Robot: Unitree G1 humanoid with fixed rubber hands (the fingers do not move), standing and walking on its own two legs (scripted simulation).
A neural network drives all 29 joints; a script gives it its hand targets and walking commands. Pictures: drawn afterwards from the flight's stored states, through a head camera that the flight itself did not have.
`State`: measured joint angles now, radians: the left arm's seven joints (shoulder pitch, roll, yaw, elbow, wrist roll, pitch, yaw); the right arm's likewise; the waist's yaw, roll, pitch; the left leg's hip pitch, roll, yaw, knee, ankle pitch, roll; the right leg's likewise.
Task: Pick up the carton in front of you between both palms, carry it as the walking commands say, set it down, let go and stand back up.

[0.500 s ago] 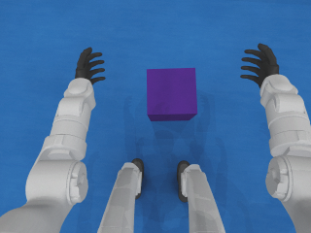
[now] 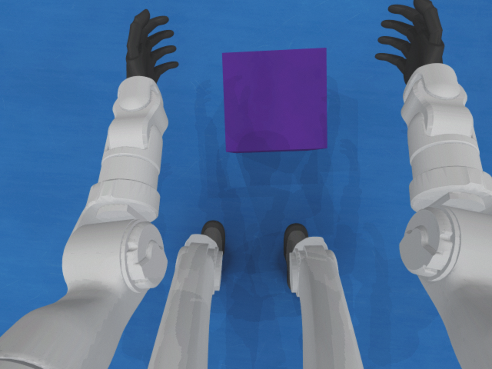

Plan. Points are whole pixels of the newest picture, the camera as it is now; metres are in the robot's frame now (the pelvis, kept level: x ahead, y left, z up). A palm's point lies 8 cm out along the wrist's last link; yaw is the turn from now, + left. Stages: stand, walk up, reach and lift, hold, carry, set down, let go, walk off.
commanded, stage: reach and lift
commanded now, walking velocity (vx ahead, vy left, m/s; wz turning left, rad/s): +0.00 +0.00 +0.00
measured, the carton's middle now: (272, 110) +0.51 -0.04 -0.48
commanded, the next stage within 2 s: none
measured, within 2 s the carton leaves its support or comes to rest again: leaves its support in 1.52 s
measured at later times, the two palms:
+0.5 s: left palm (184, 106) +0.50 +0.15 -0.36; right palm (362, 102) +0.50 -0.22 -0.37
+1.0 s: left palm (194, 105) +0.51 +0.14 -0.41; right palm (351, 103) +0.51 -0.21 -0.41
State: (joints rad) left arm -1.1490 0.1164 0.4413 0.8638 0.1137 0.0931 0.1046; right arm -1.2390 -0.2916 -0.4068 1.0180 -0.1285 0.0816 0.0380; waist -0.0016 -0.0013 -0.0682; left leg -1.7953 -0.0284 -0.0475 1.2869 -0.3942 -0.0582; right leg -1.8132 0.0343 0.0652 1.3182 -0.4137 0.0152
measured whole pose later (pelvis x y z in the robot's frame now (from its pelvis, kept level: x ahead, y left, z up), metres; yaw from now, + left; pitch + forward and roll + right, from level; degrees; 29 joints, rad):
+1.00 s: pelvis -0.05 +0.01 -0.23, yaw +0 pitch +37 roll +2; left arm -1.52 0.28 0.15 1.13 -0.18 0.07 0.16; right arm -1.58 -0.46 -0.05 1.23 0.20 0.06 -0.05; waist -0.01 0.03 0.39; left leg -2.24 -0.06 -0.03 2.20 -0.61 -0.08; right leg -2.26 0.02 0.06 2.22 -0.61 0.03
